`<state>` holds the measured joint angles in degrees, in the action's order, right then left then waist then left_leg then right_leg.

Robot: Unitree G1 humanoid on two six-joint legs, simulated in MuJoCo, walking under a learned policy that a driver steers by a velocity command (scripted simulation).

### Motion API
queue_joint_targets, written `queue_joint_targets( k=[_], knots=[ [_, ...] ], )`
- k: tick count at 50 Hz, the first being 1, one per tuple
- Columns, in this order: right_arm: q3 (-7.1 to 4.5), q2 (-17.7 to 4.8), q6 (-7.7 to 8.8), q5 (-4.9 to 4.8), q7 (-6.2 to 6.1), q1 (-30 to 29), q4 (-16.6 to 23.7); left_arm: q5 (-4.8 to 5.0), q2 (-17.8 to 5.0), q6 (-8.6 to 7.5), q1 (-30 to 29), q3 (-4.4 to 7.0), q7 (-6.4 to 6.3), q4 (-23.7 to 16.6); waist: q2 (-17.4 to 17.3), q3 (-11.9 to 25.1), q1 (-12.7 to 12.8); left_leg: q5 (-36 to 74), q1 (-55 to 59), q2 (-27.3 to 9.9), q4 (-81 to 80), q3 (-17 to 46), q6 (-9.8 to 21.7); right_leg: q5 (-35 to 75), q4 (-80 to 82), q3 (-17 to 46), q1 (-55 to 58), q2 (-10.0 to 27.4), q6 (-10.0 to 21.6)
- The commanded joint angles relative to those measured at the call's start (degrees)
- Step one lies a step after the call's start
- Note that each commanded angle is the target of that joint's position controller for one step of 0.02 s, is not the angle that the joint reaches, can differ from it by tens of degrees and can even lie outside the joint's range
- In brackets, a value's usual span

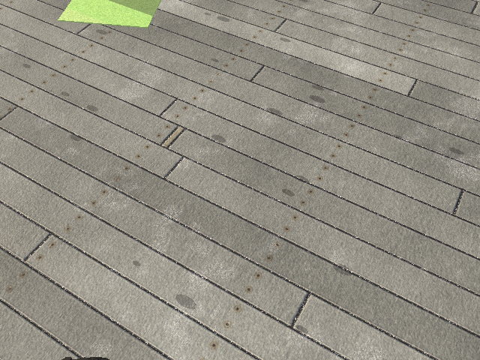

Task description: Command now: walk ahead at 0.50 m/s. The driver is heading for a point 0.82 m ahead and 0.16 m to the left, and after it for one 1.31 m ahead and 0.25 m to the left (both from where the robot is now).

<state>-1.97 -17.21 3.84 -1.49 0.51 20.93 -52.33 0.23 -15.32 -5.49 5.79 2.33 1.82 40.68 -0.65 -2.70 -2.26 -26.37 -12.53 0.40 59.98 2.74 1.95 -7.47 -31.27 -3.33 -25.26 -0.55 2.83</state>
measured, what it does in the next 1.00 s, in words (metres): walks ahead, turning left: left foot, then right foot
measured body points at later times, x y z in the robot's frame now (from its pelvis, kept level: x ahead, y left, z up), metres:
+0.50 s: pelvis +0.29 +0.06 -0.01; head +0.33 +0.07 +0.44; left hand +0.29 +0.35 -0.14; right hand +0.52 -0.17 -0.10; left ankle +0.38 +0.15 -0.73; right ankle +0.11 -0.10 -0.67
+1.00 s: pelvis +0.59 +0.09 +0.00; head +0.62 +0.09 +0.45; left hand +0.70 +0.40 -0.08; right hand +0.72 -0.17 -0.12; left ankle +0.39 +0.15 -0.69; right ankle +0.71 +0.03 -0.73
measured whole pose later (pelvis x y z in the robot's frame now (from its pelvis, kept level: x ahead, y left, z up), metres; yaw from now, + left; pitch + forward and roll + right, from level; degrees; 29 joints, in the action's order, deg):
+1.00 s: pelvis +0.59 +0.09 +0.00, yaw +21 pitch +2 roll -1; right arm -3.6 -17.1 2.2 -0.9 -0.5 21.3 -44.9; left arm -0.1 -16.0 -7.2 4.6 2.3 1.9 40.8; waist -1.1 -0.4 -3.0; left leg -28.1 -8.7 4.1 47.2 8.8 2.3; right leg -7.5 -30.9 -1.3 -26.2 -1.8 1.9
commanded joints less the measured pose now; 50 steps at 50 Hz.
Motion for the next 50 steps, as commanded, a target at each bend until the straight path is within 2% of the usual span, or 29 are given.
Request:
queue_joint_targets(
  k=[1,2,3,6,10,12,17,20,21,22,23,24,25,26,27,28,29,31,32,33,37,39,42,45,46,47,48,49,50],
  knots=[
    [-1.53,-7.46,2.62,-0.24,0.08,-6.25,6.87,-0.04,-7.16,0.23,10.02,2.06,-0.42,0.29,2.13,6.42,5.65,5.58,-28.83,-6.04,10.71,1.42,0.98,-2.09,17.14,24.24,27.88,16.76,10.85],
    [-1.86,-7.1,2.18,0.58,0.01,-5.54,6.62,-0.58,-6.2,-0.23,8.82,1.73,-0.12,0.16,4.11,4.41,3.79,8.08,-24.65,-7.74,7.61,1.85,0.75,7.14,18.01,19.82,22.02,14.87,9.92],
    [-1.64,-5.52,1.45,0.52,0.07,-2.99,6.21,-0.65,-6.51,-0.41,7.3,1.87,-0.05,0.29,5.81,5.15,1.71,9.67,-22.03,-8.37,6.21,1.8,-0.13,5.77,20.09,18.6,19.67,14.4,10.73],
    [-1.13,-3.23,-0.43,0.27,-0.21,-3.22,6.01,-0.52,-7.69,-1.44,6.79,2.35,-0.2,1.71,4.84,2.49,0.54,13.14,-22.4,-9.34,1.9,1.35,-2.12,8.55,24.37,12.77,14.6,14.23,12.07],
    [-1.23,-2.86,-0.27,0.54,0.1,-9.69,7.9,-1.0,-8.43,-1.24,8.38,2.57,-1.28,3.7,3.19,0.59,2.6,27.74,-25.02,-8.01,-11.75,1.42,-2.6,9.33,25.89,3.78,16.8,11.66,9.1],
    [-0.6,-1.6,0.16,0.44,0.81,-13.88,9.38,-0.8,-9.55,-1.18,9.03,2.81,-1.54,4.42,3.99,-1.03,4.39,32.48,-22.69,-7.15,-19.07,-0.5,-2.31,9.88,26.46,0.26,16.21,11.91,8.34],
    [-0.75,-1.98,0.26,0.36,2.27,-20.46,13.39,0.31,-10.39,0.41,12.84,3.35,-2.05,7.22,2.26,-2.39,6.59,29.9,-26.78,-5.56,-26.25,-1.55,0.37,11.98,22.99,-2.28,28.37,15.55,6.46],
    [-1.76,-3.97,0.01,0.49,3.07,-18.67,14.89,0.6,-12.09,1.88,11.07,4.01,-2.74,7.1,4.37,-0.17,4.11,20.6,-22.7,-2.47,-26.35,-5.3,3.1,31.28,14.7,-4.15,32.73,16.67,4.5],
    [-2.69,-5.39,-0.22,0.5,3.06,-14.55,14.37,0.5,-12.65,2.49,10.56,4.17,-3.08,6.74,5.18,3.02,1.74,17.97,-16.82,-0.05,-26.23,-7.4,4.28,40.96,7.61,-5.35,32.96,15.89,3.58],
    [-4.29,-7.77,-0.35,0.36,2.72,-6.06,12.39,0.43,-12.31,3.16,9.88,3.95,-3.51,6.25,4.25,7.63,-2.89,19.45,-5.28,2.8,-28.49,-8.56,6.08,44.77,-4.09,-7.35,29.44,13.7,1.86],
    [-6.28,-12.6,-0.79,0.21,1.74,3.58,10.59,-0.47,-10.57,3.0,11.16,3.01,-3.95,4.91,-1.56,13.98,-6.49,20.48,12.68,-3.01,-28.93,2.45,9.7,31.11,-21.61,-7.76,16.15,11.31,-0.55],
    [-7.2,-18.07,-0.68,-0.37,1.48,3.67,10.75,-1.9,-2.01,1.2,17.5,0.18,-2.71,2.32,-16.13,19.88,-0.2,9.55,33.07,-17.01,-34.28,34.84,21.12,-20.74,-41.71,-3.24,-10.41,-1.26,-4.45],
    [-5.75,-12.85,-0.24,-0.16,1.49,5.24,11.95,0.29,-6.81,-1.19,12.12,0.83,-1.76,2.32,-9.98,24.65,-4.26,2.98,37.1,-19.22,-42.08,45.19,21.87,-26.01,-48.34,8.46,-18.09,-1.77,-3.52],
    [-4.99,-10.03,0.17,0.41,1.31,3.25,11.89,2.26,-9.65,-2.59,6.72,1.54,-1.13,0.6,-7.34,16.62,-5.16,6.72,32.24,-17.65,-42.85,36.64,18.66,-21.03,-47.89,9.2,-22.61,1.34,-1.95],
    [-4.67,-9.01,0.39,0.45,1.15,-0.08,12.6,1.76,-9.0,-3.33,4.72,1.21,-1.32,-0.07,-1.71,12.21,-3.23,12.22,24.39,-15.46,-42.7,30.31,16.67,-16.24,-43.43,8.84,-21.15,3.91,-1.23],
    [-4.19,-7.57,0.3,0.69,1.03,-3.79,13.59,0.19,-9.02,-3.41,3.76,1.51,-1.74,-0.05,1.04,8.33,-1.02,18.9,15.83,-13.76,-43.68,25.52,15.8,-13.58,-38.27,8.47,-17.75,5.49,-1.63],
    [-3.78,-6.77,0.36,1.42,0.85,-5.78,14.64,-0.46,-9.49,-2.97,4.54,1.9,-1.8,-0.19,-0.53,7.33,1.04,26.86,10.46,-12.63,-44.34,22.68,15.99,-12.42,-35.81,8.89,-13.37,6.51,-2.12],
    [-3.53,-5.52,0.22,1.08,0.54,-7.35,15.29,-1.22,-8.09,-1.46,5.51,1.96,-1.91,0.0,0.93,6.01,2.69,28.35,5.28,-9.83,-47.14,18.65,14.9,-10.36,-31.37,8.15,-10.37,7.05,-3.03],
    [-4.06,-7.87,0.32,1.14,0.18,-7.06,15.25,-1.03,-7.02,-0.86,6.26,1.67,-1.95,-0.5,-2.35,5.43,3.64,31.52,2.25,-10.7,-47.54,17.7,16.24,-9.55,-28.64,7.38,-9.82,6.6,-4.29],
    [-4.27,-8.17,0.42,0.72,-0.16,-6.51,15.24,-1.2,-6.88,-0.52,4.82,1.44,-2.05,-1.07,-1.86,3.7,3.01,34.38,0.36,-9.8,-48.01,15.64,16.17,-7.83,-25.05,6.85,-10.18,6.56,-5.56],
    [-4.09,-7.89,0.07,0.48,-1.16,-3.18,13.65,-1.05,-4.16,-0.94,-3.21,0.37,-1.28,-2.49,-2.39,2.8,-0.72,29.27,-2.58,-5.26,-47.88,8.38,11.35,11.66,-6.3,4.82,-4.84,3.97,-6.4],
    [-4.05,-8.24,0.03,0.52,-1.12,-0.7,12.42,-0.32,-4.2,-1.31,-6.08,0.3,-0.75,-3.31,-3.15,2.43,-2.27,25.0,-1.29,-6.43,-47.92,9.44,10.73,16.63,-1.99,4.67,-3.03,2.88,-5.94],
    [-3.96,-8.02,-0.21,0.33,-0.99,1.57,10.98,-0.04,-5.95,-1.72,-8.9,0.83,-0.26,-4.6,-3.72,1.15,-3.08,24.21,5.47,-9.47,-44.82,12.78,10.23,12.97,1.85,5.83,-5.64,2.8,-3.86],
    [-4.23,-8.57,-0.89,0.59,-1.19,1.44,10.31,-0.04,-7.45,-2.11,-6.66,1.53,0.0,-4.59,-5.37,1.04,-1.18,31.3,11.16,-11.97,-40.75,15.23,9.0,5.46,3.72,5.26,-4.43,2.22,-1.23],
    [-4.12,-8.38,-1.14,0.56,-1.21,0.43,10.5,-0.17,-8.33,-2.27,-2.96,2.12,-0.11,-3.68,-5.46,2.77,1.16,39.68,11.88,-10.57,-36.62,13.95,8.0,4.57,5.76,3.58,0.62,0.82,0.14],
    [-3.59,-7.16,-1.25,0.87,-1.15,-0.05,10.89,-0.5,-10.13,-2.41,3.84,3.09,-0.39,-1.98,-4.75,8.0,4.38,45.08,9.85,-7.65,-28.12,11.69,6.53,6.69,5.43,4.02,11.42,1.81,2.27],
    [-2.5,-4.96,-1.27,1.76,-1.26,-0.48,12.42,-1.14,-13.3,-2.39,13.59,3.86,-0.69,-0.83,0.4,16.7,8.37,34.96,1.21,-3.69,-12.29,8.28,4.33,7.59,3.75,14.29,27.03,10.87,6.35],
    [-1.24,-0.35,-0.33,0.43,-1.03,8.33,12.48,-0.86,-17.02,-1.67,18.41,5.14,-0.26,1.61,17.85,22.91,5.28,0.72,-21.36,5.46,7.66,3.67,-0.28,-4.8,8.21,39.97,46.39,22.41,15.92],
    [-1.82,-5.08,0.2,-0.12,-0.97,5.91,11.79,0.88,-11.39,-1.47,18.92,3.72,0.04,1.78,13.11,19.93,7.36,-6.02,-29.56,3.18,13.69,8.09,-0.16,-17.91,13.46,46.79,45.73,22.71,14.73]
  ],
)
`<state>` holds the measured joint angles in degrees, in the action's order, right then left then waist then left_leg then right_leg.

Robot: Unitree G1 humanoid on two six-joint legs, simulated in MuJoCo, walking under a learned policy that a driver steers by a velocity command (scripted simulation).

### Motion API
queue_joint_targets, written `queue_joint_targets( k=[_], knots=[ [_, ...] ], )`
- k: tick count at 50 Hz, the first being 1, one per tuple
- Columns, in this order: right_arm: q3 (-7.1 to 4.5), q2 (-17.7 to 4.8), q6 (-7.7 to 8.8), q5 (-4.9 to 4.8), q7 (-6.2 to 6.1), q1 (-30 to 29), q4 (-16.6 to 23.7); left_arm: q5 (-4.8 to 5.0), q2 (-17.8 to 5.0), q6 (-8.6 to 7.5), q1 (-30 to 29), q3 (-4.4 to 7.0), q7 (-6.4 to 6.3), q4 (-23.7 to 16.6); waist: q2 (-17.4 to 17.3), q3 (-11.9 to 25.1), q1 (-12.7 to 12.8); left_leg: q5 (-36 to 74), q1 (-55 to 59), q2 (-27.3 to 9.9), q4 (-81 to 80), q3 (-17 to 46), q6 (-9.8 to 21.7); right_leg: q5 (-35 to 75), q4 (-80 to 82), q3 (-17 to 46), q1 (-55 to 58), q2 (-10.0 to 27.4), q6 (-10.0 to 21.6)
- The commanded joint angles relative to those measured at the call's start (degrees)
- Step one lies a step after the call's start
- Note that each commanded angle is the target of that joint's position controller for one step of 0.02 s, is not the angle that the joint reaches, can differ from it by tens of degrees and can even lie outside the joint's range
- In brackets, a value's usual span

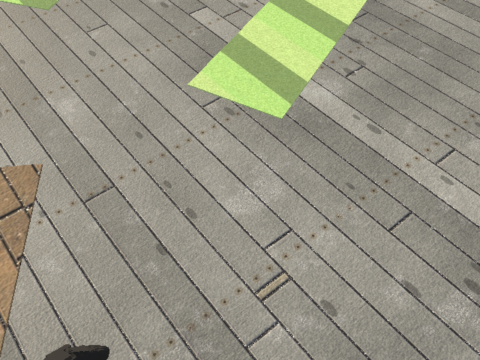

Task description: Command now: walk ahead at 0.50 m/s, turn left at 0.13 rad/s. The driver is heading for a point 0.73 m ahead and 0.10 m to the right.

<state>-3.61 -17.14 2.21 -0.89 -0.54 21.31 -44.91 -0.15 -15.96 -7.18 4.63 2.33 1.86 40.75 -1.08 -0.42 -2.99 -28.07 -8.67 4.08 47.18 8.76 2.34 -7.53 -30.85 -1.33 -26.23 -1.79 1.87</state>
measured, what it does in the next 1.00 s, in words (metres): walks ahead, turning right: left foot, then right foot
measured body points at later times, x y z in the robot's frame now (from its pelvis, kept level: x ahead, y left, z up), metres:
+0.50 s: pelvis +0.27 +0.03 +0.00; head +0.31 +0.04 +0.45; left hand +0.25 +0.32 -0.13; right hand +0.52 -0.19 -0.06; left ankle +0.38 +0.14 -0.73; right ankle +0.10 -0.10 -0.70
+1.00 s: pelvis +0.54 -0.01 +0.00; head +0.57 -0.02 +0.44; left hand +0.80 +0.17 -0.09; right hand +0.48 -0.29 -0.13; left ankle +0.39 +0.14 -0.72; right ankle +0.64 -0.13 -0.72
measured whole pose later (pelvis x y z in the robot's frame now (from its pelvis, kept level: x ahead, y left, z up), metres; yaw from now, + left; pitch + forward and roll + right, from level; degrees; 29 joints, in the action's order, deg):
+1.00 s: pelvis +0.54 -0.01 +0.00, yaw -16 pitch +2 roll +2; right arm -4.7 -16.5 2.6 -1.1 -1.0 18.9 -49.6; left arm 1.0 -15.0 -1.6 3.8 3.0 3.4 39.3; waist 1.4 -2.4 -3.6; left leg -26.2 5.8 -2.4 21.3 -16.3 -2.6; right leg -5.9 -33.7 -3.4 -30.2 1.7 5.7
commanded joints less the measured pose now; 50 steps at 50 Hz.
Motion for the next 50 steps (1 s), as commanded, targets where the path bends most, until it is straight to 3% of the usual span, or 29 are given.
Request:
queue_joint_targets(
  k=[1,2,3,4,5,6,8,11,13,16,19,21,22,23,24,25,26,27,29,30,32,35,40,45,48,49,50],
  knots=[
    [-1.03,-7.96,2.08,-1.24,0.24,-1.21,5.67,1.13,-8.15,0.5,16.44,2.88,-0.27,1.11,8.37,9.2,8.72,0.6,-36.38,-3.3,27.61,1.14,-0.23,-18.09,14.12,36.25,39.74,21.92,12.93],
    [-0.83,-7.32,2.24,-0.43,0.16,-5.71,6.68,0.3,-7.29,0.95,12.78,2.35,-0.34,0.46,3.11,4.45,7.51,5.1,-34.72,-6.08,24.84,-1.65,-0.01,-11.98,15.38,29.04,31.93,18.85,10.79],
    [-0.92,-6.64,2.45,0.2,0.29,-6.94,7.38,-0.21,-6.85,1.08,10.84,2.1,-0.33,0.42,3.78,1.6,5.99,8.13,-33.73,-7.59,21.61,-2.41,-0.43,-5.66,16.61,25.86,26.51,17.72,11.43],
    [-1.07,-6.17,2.44,0.67,0.44,-6.62,7.13,-0.59,-5.86,0.83,10.48,1.7,-0.26,0.41,4.48,1.17,4.86,9.54,-30.29,-9.14,18.89,-2.64,-0.62,2.98,17.14,22.09,23.27,15.7,10.75],
    [-1.03,-4.92,2.05,0.65,0.42,-5.53,6.73,-0.51,-4.77,0.82,10.0,1.37,-0.12,0.72,4.83,1.68,3.84,11.07,-28.36,-9.44,17.3,-3.32,-0.64,3.76,18.65,19.36,22.02,13.57,9.95],
    [-0.75,-3.68,1.82,0.17,0.46,-3.88,6.53,-0.27,-6.41,0.69,9.87,1.76,-0.26,1.03,7.42,2.43,2.78,11.08,-27.29,-9.83,15.66,-3.86,-1.26,4.96,19.56,18.62,20.49,14.38,11.34],
    [-0.37,-3.03,1.48,0.57,0.46,-6.67,7.44,0.5,-7.05,0.52,10.64,1.98,-0.52,1.89,6.19,0.38,3.38,12.84,-29.02,-10.65,10.37,-4.79,-2.69,9.26,21.52,15.44,19.0,14.4,12.46],
    [0.26,-1.48,1.86,0.81,0.62,-11.7,8.61,0.49,-9.06,1.2,11.87,2.52,-1.15,2.88,3.99,-0.2,4.68,22.75,-29.28,-10.71,-0.37,-5.74,-3.32,10.17,23.04,11.11,19.31,13.3,11.48],
    [0.68,-0.68,2.38,0.47,1.09,-15.4,9.43,0.91,-9.58,1.56,13.17,2.6,-1.25,3.81,5.41,-1.32,6.06,28.34,-26.8,-9.65,-7.88,-7.1,-3.3,12.71,22.53,7.65,18.79,11.91,10.2],
    [0.58,-1.12,2.82,-0.04,1.77,-20.99,10.88,1.36,-9.56,2.14,17.37,2.55,-1.36,5.87,4.51,-2.13,8.35,32.36,-25.3,-8.0,-13.46,-8.11,-2.82,11.04,21.75,7.23,21.33,12.62,9.42],
    [0.34,-1.9,3.14,-0.25,2.61,-23.31,12.3,1.59,-10.45,3.06,18.3,2.88,-1.65,7.16,5.19,-2.98,7.78,28.66,-25.71,-7.43,-16.84,-7.46,-0.98,12.22,19.36,8.5,26.3,15.58,8.51],
    [-0.3,-3.46,3.37,0.03,2.83,-21.82,12.19,1.64,-10.65,3.63,18.17,3.02,-1.92,7.61,5.42,-1.88,6.02,24.36,-21.75,-5.97,-18.71,-8.39,0.56,20.08,15.45,8.58,28.72,15.76,7.43],
    [-1.04,-4.53,3.52,0.2,2.61,-17.1,11.19,1.75,-11.35,3.88,17.11,3.13,-2.03,7.61,6.07,0.61,2.78,24.37,-14.0,-4.66,-20.58,-9.4,1.77,27.64,10.17,8.1,27.47,14.83,6.49],
    [-2.45,-7.32,3.52,0.5,2.06,-8.51,8.77,1.48,-10.28,3.97,16.46,2.63,-2.09,7.28,4.9,6.27,-1.46,25.9,-1.0,-5.01,-20.81,-9.34,3.44,30.13,0.5,6.28,23.48,11.84,4.96],
    [-3.67,-11.75,3.35,1.48,1.31,2.29,7.18,-0.04,-6.85,3.77,15.96,1.22,-2.15,5.36,-1.37,15.72,-5.45,27.88,17.08,-16.16,-18.15,2.18,7.16,14.14,-17.27,3.94,11.46,7.9,2.67],
    [-4.17,-15.07,2.91,1.66,1.5,4.0,6.15,0.69,-0.53,2.63,24.1,-0.65,-1.85,4.76,-16.61,23.0,-1.36,17.12,33.31,-28.8,-23.87,27.31,15.75,-24.56,-35.53,3.68,-9.58,-1.07,-0.4],
    [-2.88,-9.07,2.68,1.08,1.41,4.02,6.33,2.15,-7.37,2.01,20.72,0.96,-1.65,5.93,-10.14,20.26,-4.0,7.58,30.07,-27.37,-27.78,29.62,14.42,-25.73,-41.92,9.47,-15.56,1.71,-0.32],
    [-2.02,-6.87,2.76,0.8,1.19,0.3,6.32,3.03,-9.8,1.79,15.46,1.88,-1.56,4.31,-7.35,11.29,-3.57,8.62,22.62,-25.46,-29.25,20.4,11.7,-20.48,-42.45,8.55,-18.27,4.11,-0.04],
    [-0.95,-3.49,3.11,1.21,1.49,-6.29,6.15,1.71,-8.31,2.45,11.24,2.16,-2.0,3.86,-2.66,2.96,-0.29,16.87,8.77,-20.2,-33.49,8.67,8.63,-12.39,-37.39,7.26,-14.49,7.75,-0.46],
    [-0.97,-3.53,3.62,1.65,1.52,-7.85,5.85,1.8,-7.12,3.17,13.46,2.22,-1.95,3.99,-5.75,2.53,2.0,19.89,4.69,-19.9,-35.4,5.37,8.72,-9.76,-36.34,7.75,-10.86,9.05,-0.94],
    [-1.27,-3.14,4.53,1.51,1.62,-9.18,4.79,1.93,-4.77,4.51,14.75,1.97,-1.91,4.42,-4.62,1.26,3.43,24.18,0.65,-19.37,-38.4,0.4,9.4,-7.95,-34.9,7.49,-8.7,9.66,-1.85],
    [-1.89,-4.64,5.03,1.82,1.11,-9.34,3.12,1.52,-3.9,5.51,11.6,2.01,-2.06,2.77,-2.65,-1.57,3.8,29.66,0.0,-19.61,-40.32,-5.95,9.71,-1.93,-29.76,8.49,-12.67,10.12,-2.89],
    [-2.49,-6.78,4.24,1.46,0.11,-7.1,1.07,1.27,-2.17,4.71,3.09,1.33,-0.32,0.16,-1.02,-3.17,0.74,32.03,2.66,-17.52,-40.9,-15.34,7.26,11.56,-13.5,3.86,-11.26,8.71,-1.97],
    [-3.25,-8.62,2.25,0.15,-0.16,-2.9,-1.52,1.37,-2.39,4.8,-4.47,1.16,1.24,-4.25,-0.9,-5.44,-1.5,37.32,12.85,-20.57,-37.28,-18.29,6.18,6.78,-6.07,0.31,-14.32,7.39,0.66],
    [-3.82,-10.74,0.89,-0.42,-0.67,-4.01,-1.4,1.36,-4.65,5.15,-1.65,2.43,1.77,-5.31,-3.65,-1.49,1.82,62.88,16.35,-20.75,-26.99,-20.66,4.26,-1.96,-5.41,-4.44,-6.62,2.54,3.81],
    [-3.8,-11.07,0.29,-0.45,-0.92,-4.6,-1.31,1.15,-6.37,5.23,3.87,3.52,1.65,-4.2,-4.06,1.43,5.2,70.96,15.11,-19.81,-18.21,-21.14,3.37,-3.48,-4.36,-5.5,0.82,-0.08,5.14],
    [-3.36,-10.56,0.07,-0.69,-1.18,-5.53,-1.09,0.85,-9.23,5.16,12.89,5.22,0.97,-1.98,-2.65,6.0,10.37,68.73,9.7,-17.23,-5.81,-22.39,1.07,3.63,1.23,-4.78,14.45,-2.09,7.11]
  ],
)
